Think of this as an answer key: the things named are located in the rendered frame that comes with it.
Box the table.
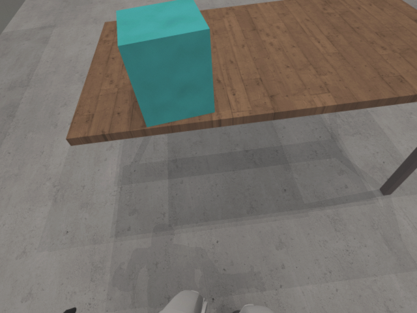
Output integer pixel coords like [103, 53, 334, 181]
[66, 0, 417, 196]

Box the carton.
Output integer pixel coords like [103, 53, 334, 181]
[116, 0, 215, 127]

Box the robot left thigh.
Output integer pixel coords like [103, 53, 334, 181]
[159, 290, 208, 313]

